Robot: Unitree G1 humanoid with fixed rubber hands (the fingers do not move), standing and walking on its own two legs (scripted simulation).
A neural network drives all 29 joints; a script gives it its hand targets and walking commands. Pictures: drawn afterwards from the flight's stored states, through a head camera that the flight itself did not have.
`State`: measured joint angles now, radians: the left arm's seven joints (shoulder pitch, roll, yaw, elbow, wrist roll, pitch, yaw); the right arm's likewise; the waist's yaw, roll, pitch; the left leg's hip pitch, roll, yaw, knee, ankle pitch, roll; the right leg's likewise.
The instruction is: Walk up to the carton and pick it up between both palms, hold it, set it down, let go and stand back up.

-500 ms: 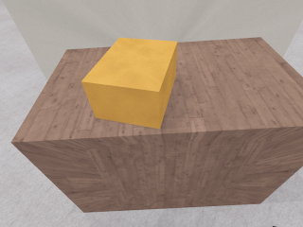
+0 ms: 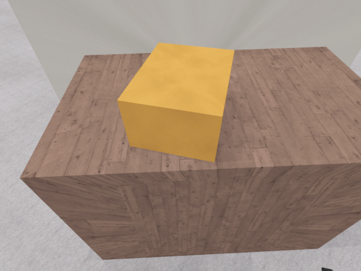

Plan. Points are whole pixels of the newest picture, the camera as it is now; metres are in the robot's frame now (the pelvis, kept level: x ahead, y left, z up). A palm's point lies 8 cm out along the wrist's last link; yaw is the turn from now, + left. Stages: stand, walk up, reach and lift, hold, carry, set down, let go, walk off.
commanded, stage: walk up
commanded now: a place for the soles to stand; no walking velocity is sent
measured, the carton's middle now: (183, 96) +0.56 +0.00 +0.09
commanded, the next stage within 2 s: reach and lift in 1.68 s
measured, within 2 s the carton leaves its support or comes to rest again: neither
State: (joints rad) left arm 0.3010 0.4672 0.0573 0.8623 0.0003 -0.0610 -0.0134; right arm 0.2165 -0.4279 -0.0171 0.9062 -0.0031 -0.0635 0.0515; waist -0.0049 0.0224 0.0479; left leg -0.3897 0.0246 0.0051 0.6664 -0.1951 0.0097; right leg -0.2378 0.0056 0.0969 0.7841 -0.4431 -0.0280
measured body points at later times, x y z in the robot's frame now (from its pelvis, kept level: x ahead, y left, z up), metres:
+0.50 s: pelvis +0.08 -0.01 +0.01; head +0.11 -0.02 +0.46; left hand +0.16 +0.30 -0.09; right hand +0.15 -0.33 -0.11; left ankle +0.08 +0.11 -0.71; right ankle +0.11 -0.12 -0.72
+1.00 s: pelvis +0.10 -0.01 +0.01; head +0.10 -0.02 +0.46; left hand +0.19 +0.31 -0.09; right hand +0.18 -0.33 -0.10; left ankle +0.10 +0.12 -0.72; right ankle +0.11 -0.12 -0.72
